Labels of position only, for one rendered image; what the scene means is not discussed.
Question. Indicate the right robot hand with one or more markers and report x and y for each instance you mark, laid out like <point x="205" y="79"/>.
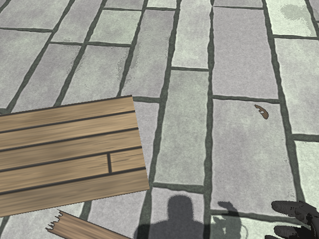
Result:
<point x="303" y="212"/>

